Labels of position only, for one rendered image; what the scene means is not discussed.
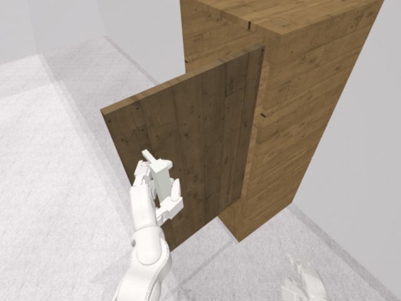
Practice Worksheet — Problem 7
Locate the cupboard door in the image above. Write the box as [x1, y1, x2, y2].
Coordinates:
[100, 43, 266, 252]

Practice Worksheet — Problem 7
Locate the handle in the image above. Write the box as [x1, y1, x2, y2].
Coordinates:
[142, 149, 172, 203]

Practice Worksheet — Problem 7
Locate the left robot hand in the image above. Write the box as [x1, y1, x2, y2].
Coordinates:
[129, 160, 184, 232]

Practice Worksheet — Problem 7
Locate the right robot hand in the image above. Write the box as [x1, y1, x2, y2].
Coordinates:
[281, 252, 330, 301]

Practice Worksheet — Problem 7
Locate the left robot forearm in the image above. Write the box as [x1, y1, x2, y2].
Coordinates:
[112, 226, 172, 301]

